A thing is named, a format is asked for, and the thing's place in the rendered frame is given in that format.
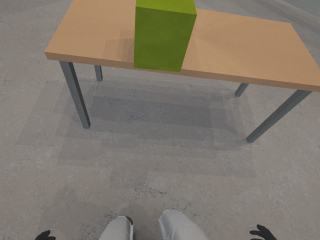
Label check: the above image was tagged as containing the left robot hand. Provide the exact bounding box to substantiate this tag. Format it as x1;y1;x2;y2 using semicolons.
35;230;56;240

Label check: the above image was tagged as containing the robot left foot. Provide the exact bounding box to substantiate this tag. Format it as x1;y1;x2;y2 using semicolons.
126;216;133;225

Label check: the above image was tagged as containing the table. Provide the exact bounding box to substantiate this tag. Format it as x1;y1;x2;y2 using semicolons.
44;0;320;143

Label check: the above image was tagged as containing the carton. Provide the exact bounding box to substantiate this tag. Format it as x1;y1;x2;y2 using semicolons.
133;0;197;72

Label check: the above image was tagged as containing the left robot thigh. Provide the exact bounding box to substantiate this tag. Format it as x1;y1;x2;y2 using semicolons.
99;218;134;240

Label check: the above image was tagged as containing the right robot hand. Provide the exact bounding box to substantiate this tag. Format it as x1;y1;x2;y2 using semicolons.
249;224;277;240

